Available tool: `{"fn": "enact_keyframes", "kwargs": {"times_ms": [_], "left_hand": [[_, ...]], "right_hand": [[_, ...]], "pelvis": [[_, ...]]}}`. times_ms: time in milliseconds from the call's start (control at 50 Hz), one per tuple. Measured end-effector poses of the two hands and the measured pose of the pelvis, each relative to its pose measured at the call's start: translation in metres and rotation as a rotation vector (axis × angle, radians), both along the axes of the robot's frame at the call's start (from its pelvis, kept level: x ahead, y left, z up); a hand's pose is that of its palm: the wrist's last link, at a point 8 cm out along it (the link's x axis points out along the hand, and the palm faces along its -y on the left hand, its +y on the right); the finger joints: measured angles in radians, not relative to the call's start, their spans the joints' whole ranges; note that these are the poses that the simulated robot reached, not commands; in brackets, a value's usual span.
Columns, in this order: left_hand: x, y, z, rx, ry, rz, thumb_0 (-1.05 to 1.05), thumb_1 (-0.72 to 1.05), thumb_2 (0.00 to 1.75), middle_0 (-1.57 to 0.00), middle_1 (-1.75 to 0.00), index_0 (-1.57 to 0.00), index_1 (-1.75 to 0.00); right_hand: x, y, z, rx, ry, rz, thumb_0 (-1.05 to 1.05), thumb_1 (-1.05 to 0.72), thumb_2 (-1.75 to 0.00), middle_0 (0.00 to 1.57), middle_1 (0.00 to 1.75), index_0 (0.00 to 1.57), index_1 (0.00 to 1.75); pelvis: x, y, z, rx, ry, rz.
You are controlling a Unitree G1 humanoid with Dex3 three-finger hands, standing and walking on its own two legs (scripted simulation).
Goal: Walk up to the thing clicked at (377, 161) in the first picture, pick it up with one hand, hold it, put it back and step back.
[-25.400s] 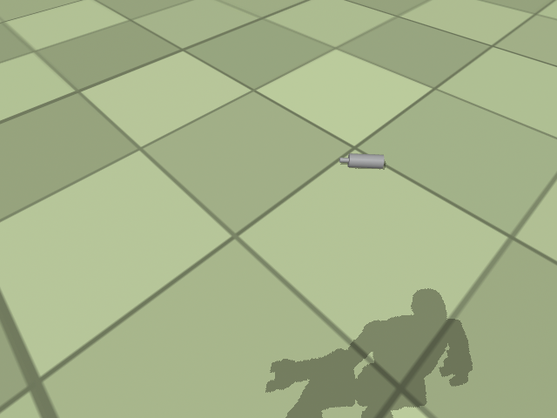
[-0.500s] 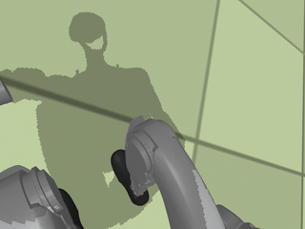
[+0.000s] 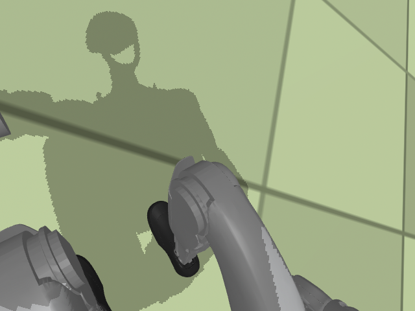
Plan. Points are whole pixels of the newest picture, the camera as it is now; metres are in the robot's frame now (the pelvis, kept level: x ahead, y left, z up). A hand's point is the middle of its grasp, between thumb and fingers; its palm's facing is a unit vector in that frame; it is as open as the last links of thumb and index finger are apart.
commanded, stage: close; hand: left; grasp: from above
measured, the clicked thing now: out of the picture +0.48 +0.31 -0.27
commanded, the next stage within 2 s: settle in 0.70 s
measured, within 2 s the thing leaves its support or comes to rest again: leaves its support in 1.10 s
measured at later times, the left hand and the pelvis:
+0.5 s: hand out of the picture +0.47 +0.29 -0.25, palm faces -0.43 -0.12 -0.89, open 10.3 cm; pelvis +0.00 +0.00 +0.00, yaw +0 degrees
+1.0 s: hand out of the picture +0.47 +0.29 -0.25, palm faces -0.43 -0.14 -0.89, open 10.1 cm; pelvis +0.00 +0.00 +0.00, yaw +0 degrees
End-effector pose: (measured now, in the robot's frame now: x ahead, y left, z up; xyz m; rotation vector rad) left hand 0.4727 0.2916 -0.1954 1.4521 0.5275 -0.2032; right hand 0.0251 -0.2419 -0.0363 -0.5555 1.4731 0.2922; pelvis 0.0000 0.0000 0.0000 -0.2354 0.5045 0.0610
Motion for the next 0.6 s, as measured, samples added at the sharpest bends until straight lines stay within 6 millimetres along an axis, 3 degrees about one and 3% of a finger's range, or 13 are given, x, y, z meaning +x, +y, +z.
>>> {"fn": "enact_keyframes", "kwargs": {"times_ms": [200, 600], "left_hand": [[-0.0018, 0.0, -0.0013, 0.001, 0.003, -0.008, 0.0, -0.02, 0.76, -0.46, -0.83, -0.46, -0.81], [-0.0003, 0.0005, 0.0007, 0.005, -0.012, -0.006, 0.0, 0.0, 0.62, -0.56, -0.73, -0.56, -0.71]], "right_hand": [[0.0, 0.0021, 0.0008, 0.003, -0.001, 0.012, 0.0, -0.91, -0.9, 0.2, 0.3, 0.2, 0.3], [0.0012, 0.0, 0.0049, -0.007, -0.016, 0.02, 0.0, -0.91, -0.9, 0.2, 0.3, 0.2, 0.3]], "pelvis": [[-0.0006, 0.0003, 0.0003, -0.004, -0.006, -0.001], [-0.0027, 0.001, 0.0016, -0.01, -0.013, -0.003]]}}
